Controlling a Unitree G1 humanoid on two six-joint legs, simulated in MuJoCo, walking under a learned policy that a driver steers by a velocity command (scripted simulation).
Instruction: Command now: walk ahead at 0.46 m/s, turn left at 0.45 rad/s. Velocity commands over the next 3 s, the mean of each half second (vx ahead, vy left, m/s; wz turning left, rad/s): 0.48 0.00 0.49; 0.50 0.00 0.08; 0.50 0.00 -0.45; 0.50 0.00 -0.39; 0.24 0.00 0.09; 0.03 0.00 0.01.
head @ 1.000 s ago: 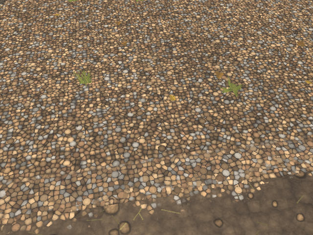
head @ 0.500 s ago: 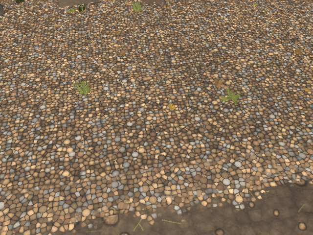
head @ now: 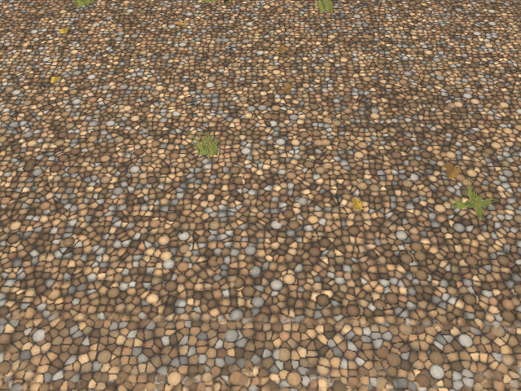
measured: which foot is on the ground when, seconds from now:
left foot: up 0.00-0.10, down 0.12-0.62, up 0.64-1.00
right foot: down 0.00-0.10, up 0.12-0.60, down 0.62-1.00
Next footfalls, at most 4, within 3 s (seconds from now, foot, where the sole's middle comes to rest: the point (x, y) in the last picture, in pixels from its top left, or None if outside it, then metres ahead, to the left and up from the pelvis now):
0.12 left None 0.26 0.12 -0.77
0.62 right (300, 359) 0.58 -0.02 -0.77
1.12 left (192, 286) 0.77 0.30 -0.77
1.64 right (285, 213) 1.05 0.04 -0.77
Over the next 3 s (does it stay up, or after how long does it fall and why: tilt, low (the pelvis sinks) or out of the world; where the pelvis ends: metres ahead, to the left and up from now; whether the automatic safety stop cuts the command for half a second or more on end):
stays up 1.35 0.10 0.00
